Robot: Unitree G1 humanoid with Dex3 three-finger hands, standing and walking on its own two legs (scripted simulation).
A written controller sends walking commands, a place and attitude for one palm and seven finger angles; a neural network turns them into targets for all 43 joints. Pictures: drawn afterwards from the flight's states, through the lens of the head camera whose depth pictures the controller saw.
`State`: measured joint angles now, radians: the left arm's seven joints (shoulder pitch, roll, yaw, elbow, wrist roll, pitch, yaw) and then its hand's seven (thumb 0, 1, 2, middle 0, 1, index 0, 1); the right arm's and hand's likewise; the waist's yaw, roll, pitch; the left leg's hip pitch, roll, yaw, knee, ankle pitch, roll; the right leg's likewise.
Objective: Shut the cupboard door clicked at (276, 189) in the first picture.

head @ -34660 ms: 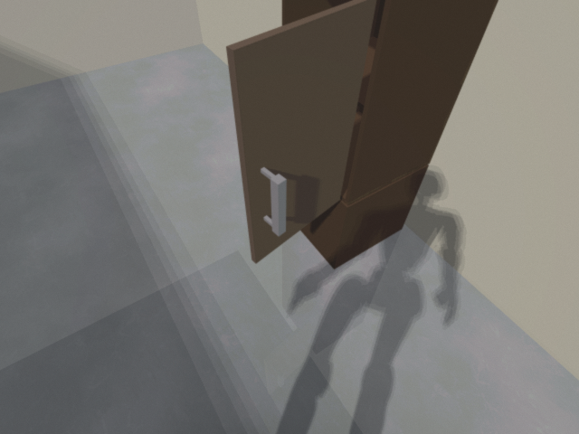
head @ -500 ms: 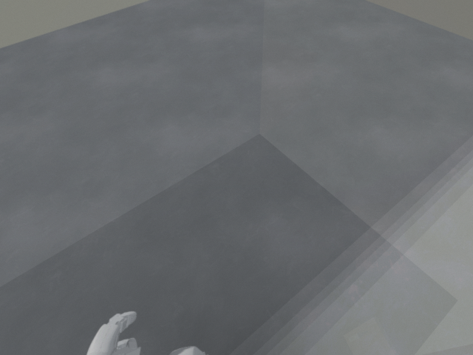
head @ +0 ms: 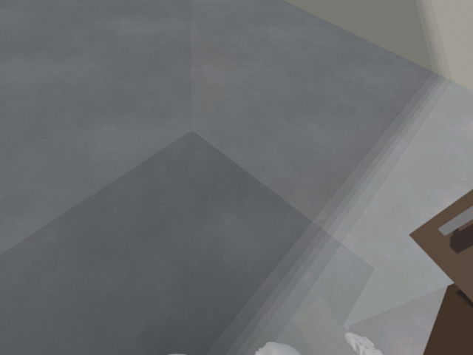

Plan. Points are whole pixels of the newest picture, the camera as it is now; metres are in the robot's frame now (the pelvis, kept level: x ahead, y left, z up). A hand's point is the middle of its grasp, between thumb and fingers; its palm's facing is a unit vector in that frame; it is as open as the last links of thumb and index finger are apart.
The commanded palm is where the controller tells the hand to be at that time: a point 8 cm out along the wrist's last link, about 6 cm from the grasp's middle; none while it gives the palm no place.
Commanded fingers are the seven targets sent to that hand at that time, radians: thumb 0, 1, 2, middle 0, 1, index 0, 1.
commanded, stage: turn to face it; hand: left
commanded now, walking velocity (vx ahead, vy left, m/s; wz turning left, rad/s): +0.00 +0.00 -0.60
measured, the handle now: (472, 212) +0.51 -0.57 -0.10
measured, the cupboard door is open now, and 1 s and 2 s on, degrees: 71 71 71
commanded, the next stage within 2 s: take the last steps up to it in 1.48 s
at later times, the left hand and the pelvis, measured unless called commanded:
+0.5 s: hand (177, 326) +0.18 +0.12 -0.14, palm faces -0.31 -0.91 -0.28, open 7.4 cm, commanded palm none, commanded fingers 0.00 0.90 0.90 -0.20 -0.30 -0.20 -0.30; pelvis -0.01 -0.03 -0.01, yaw -18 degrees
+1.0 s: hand (163, 318) +0.19 +0.15 -0.17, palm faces -0.51 -0.84 -0.20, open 7.4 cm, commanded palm none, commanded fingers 0.00 0.90 0.90 -0.20 -0.30 -0.20 -0.30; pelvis +0.02 +0.00 +0.00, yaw -35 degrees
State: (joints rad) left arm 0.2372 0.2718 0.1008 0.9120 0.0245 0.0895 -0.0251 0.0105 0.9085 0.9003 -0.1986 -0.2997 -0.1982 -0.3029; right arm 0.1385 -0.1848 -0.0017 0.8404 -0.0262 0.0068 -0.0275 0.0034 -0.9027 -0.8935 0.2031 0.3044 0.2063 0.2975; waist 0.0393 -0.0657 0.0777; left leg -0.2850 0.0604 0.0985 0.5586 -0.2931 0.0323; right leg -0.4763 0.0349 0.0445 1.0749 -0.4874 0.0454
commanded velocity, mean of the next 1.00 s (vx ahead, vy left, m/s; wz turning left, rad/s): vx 0.00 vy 0.00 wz -0.60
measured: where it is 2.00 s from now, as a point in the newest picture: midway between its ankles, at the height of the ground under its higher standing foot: outside the picture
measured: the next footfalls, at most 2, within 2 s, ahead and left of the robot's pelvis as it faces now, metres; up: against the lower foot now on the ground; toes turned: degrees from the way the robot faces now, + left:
right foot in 0.38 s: +0.00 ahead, -0.14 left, +0.00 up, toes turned -20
left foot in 0.84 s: +0.11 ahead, +0.07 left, +0.00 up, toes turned -27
